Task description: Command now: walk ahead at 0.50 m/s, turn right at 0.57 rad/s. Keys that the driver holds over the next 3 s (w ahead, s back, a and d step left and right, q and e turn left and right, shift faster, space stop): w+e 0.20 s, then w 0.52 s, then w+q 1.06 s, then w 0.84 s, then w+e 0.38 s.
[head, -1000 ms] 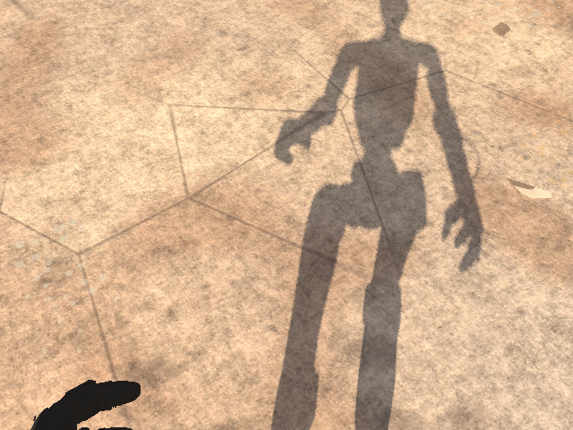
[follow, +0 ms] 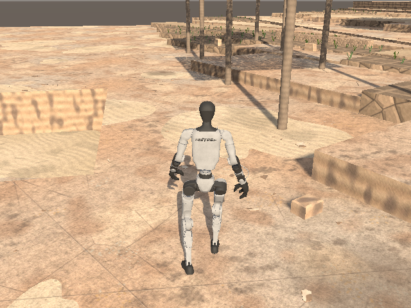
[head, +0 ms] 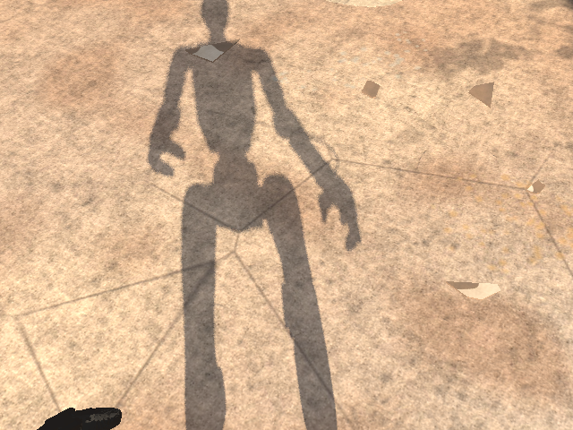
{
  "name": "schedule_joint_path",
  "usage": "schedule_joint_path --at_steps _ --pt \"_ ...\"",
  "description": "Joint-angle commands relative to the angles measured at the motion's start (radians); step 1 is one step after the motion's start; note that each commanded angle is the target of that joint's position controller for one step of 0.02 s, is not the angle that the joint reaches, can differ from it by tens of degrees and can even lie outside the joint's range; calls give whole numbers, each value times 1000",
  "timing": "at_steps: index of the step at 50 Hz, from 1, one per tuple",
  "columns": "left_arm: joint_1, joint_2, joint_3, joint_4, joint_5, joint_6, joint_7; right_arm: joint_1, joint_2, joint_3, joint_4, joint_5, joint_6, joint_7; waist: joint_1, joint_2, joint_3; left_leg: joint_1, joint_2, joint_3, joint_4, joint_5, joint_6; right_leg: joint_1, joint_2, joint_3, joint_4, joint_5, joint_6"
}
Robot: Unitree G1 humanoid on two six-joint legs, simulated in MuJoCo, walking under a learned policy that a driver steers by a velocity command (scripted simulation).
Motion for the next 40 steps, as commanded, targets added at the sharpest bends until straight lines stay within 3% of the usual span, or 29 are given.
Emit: schedule_joint_path --at_steps 1,2,3,4,5,6,8,10,13,16,19,22,23,24,25,26,27,28,29,30,31,34,37,40 --pt "345 278 84 -9 0 -19 15 -42 -79 12 -152 -1 -73 11 153 -147 -414 -762 -128 -322 717 -114 26 900 -331 904 -356 -315 -317" --pt "316 215 66 5 7 -37 9 -136 -130 -1 -180 36 -92 18 163 -87 -273 -843 -86 -325 698 -9 49 819 -314 775 -384 -246 -266" --pt "265 186 56 4 3 -46 10 -146 -121 3 -178 23 -103 12 121 -30 -190 -812 -42 -323 614 82 65 681 -271 650 -374 -145 -231" --pt "195 152 45 -6 5 -47 12 -140 -124 -2 -164 -7 -104 4 78 -5 -142 -741 -10 -326 528 140 60 551 -230 551 -371 -30 -203" --pt "155 126 36 -24 17 -48 17 -119 -133 -9 -157 -19 -95 4 44 -22 -130 -669 9 -335 481 180 56 465 -200 491 -388 56 -192" --pt "143 125 35 -32 22 -49 22 -111 -131 -11 -158 -22 -83 6 30 -31 -126 -630 11 -333 447 201 47 417 -187 469 -407 109 -194" --pt "160 140 38 -23 15 -54 33 -118 -102 -5 -161 -30 -64 7 24 -18 -110 -611 3 -310 365 235 19 353 -168 406 -423 215 -200" --pt "196 163 44 -8 12 -53 48 -183 -77 4 -183 -33 -55 6 42 -16 -79 -633 -16 -297 244 338 -8 320 -140 358 -429 244 -185" --pt "231 149 37 15 10 -46 60 -274 -43 20 -197 -26 -59 19 85 -53 -63 -581 -46 -281 10 557 -14 299 -91 279 -424 190 -129" --pt "292 151 33 49 8 -46 61 -362 -38 27 -216 -13 -71 38 132 -63 -38 -527 -69 -271 -113 668 1 310 -113 295 -424 105 -113" --pt "338 152 32 78 7 -40 62 -409 -62 22 -238 -11 -81 51 147 -64 -16 -589 -75 -282 -181 597 39 444 -169 351 -360 138 -111" --pt "336 163 36 92 10 -27 67 -361 -85 12 -235 -10 -88 55 113 -95 -21 -550 -92 -265 -212 462 85 535 -205 382 -293 307 -90" --pt "315 165 36 89 10 -24 67 -289 -102 2 -217 -12 -90 51 69 -102 -59 -445 -119 -237 -238 445 110 537 -183 362 -220 474 -74" --pt "295 149 28 81 14 -22 64 -163 -134 -15 -186 -18 -93 46 4 -86 -154 -247 -109 -237 -241 499 148 498 -131 317 -71 577 -49" --pt "283 113 11 56 30 -23 64 10 -183 -26 -165 -32 -92 41 -68 -7 -308 45 46 -408 -199 532 220 334 -68 273 197 392 -15" --pt "435 30 -12 61 11 -38 60 104 -241 -46 -122 -28 -83 48 -17 294 -433 395 256 -855 -268 335 384 -51 104 193 555 -258 68" --pt "400 103 -6 70 1 -48 58 112 -147 -21 -115 2 -79 53 -46 242 -385 388 271 -990 -367 125 367 -194 72 260 659 -425 69" --pt "283 153 9 46 -10 -54 54 44 -104 -8 -124 4 -73 48 -57 146 -226 258 237 -851 -390 104 325 -250 22 243 680 -347 67" --pt "209 144 5 26 -3 -59 54 -18 -95 0 -135 -9 -65 44 -33 59 -143 120 195 -737 -412 185 298 -230 -26 194 641 -268 67" --pt "172 133 7 16 13 -63 52 -52 -79 6 -134 -17 -62 44 -10 39 -76 13 161 -666 -440 293 297 -216 -57 173 574 -219 74" --pt "185 122 10 18 18 -62 49 -66 -67 13 -134 -26 -65 43 19 64 -74 -45 132 -613 -459 374 287 -162 -86 170 526 -184 76" --pt "213 70 -2 28 18 -50 47 -60 -77 12 -116 -12 -71 42 45 101 -76 -115 103 -510 -510 501 301 -117 -107 134 410 -166 100" --pt "106 46 -16 -7 29 -52 48 -35 -119 1 -97 -5 -65 32 21 77 -49 -140 88 -440 -547 557 302 -135 -117 111 224 -30 124" --pt "3 32 -23 -29 27 -67 39 9 -135 -3 -76 6 -50 23 -11 74 -32 -165 45 -384 -539 557 270 -62 -78 95 15 143 136"
Next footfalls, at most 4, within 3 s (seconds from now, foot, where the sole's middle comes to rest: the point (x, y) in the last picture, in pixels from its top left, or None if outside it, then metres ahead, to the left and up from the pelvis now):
0.48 left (264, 415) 0.48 0.08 -0.75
0.98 right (383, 322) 0.69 -0.22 -0.75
1.50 left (270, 238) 0.95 0.05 -0.75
2.00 right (302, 150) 1.29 -0.06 -0.75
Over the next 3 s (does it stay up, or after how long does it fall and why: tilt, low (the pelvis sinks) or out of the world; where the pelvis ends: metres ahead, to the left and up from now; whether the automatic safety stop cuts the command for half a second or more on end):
stays up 1.59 0.23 0.02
